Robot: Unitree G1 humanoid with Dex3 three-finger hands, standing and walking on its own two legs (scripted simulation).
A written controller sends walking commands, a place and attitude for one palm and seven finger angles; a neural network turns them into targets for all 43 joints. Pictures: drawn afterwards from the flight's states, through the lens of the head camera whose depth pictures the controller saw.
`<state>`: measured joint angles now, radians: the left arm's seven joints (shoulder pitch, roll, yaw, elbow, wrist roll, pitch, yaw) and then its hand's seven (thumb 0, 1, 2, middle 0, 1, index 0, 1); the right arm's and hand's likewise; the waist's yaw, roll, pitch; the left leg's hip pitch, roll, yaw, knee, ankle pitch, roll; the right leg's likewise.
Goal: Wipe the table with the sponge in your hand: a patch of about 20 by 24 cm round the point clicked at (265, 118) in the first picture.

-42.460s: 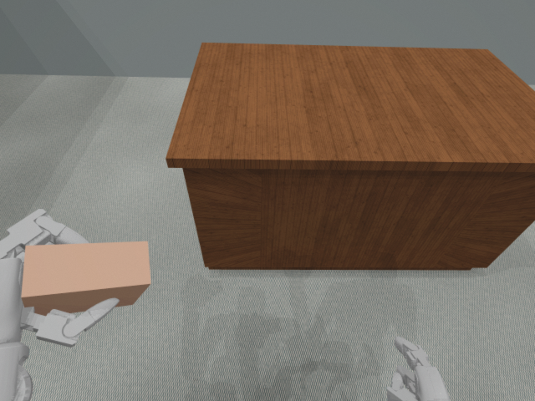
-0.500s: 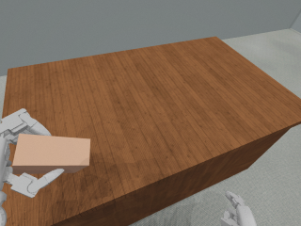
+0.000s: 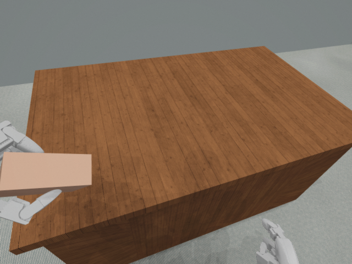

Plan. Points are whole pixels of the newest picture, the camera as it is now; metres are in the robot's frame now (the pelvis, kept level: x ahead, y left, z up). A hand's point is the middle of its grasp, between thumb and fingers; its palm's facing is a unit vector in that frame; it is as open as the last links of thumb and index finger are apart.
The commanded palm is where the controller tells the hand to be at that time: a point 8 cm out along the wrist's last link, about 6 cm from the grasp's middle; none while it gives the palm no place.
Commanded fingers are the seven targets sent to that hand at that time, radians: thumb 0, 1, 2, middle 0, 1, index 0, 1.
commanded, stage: step back with the hand held close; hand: left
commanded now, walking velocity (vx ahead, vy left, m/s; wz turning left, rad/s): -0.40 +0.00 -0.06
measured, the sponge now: (57, 175) +0.22 +0.23 +0.16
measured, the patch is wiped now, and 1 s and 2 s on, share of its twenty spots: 1.00 1.00 1.00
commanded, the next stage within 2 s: stop stepping back and stand still in 0.50 s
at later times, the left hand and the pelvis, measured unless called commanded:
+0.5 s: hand (4, 233) +0.12 +0.24 +0.18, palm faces +0.33 -0.86 -0.39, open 9.5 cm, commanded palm +0.07 +0.27 +0.20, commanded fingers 0.00 0.10 1.30 -1.20 -1.60 -1.20 -1.60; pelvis -0.11 +0.01 +0.02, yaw -4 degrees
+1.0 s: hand out of the picture -0.07 +0.24 +0.17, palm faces +0.42 -0.84 -0.35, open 9.5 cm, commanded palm -0.10 +0.26 +0.20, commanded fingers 0.00 0.10 1.30 -1.20 -1.60 -1.20 -1.60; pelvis -0.27 -0.01 +0.00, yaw -3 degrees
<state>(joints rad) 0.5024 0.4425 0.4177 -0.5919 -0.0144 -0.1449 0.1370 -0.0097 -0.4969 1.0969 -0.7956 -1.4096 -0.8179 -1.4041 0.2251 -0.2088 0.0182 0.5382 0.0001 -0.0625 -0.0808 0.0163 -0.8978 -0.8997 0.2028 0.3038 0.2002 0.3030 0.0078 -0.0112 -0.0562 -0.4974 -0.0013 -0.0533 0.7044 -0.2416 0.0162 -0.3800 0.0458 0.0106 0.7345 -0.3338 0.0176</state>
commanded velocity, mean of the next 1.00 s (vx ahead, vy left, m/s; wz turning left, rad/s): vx -0.08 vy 0.04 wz -0.01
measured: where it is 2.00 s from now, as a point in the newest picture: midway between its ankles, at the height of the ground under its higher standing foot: outside the picture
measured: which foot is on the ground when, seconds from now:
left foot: down 0.00-0.10, up 0.12-0.22, down 0.24-0.60, up 0.62-0.86, down 0.88-1.00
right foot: down 0.00-0.28, up 0.30-0.58, down 0.60-0.90, up 0.92-1.00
